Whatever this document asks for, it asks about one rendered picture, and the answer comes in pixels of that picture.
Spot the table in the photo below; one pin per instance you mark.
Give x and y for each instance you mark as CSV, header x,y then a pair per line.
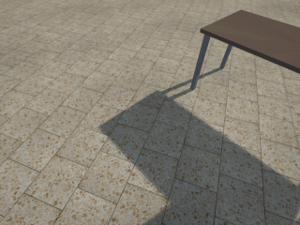
x,y
272,40

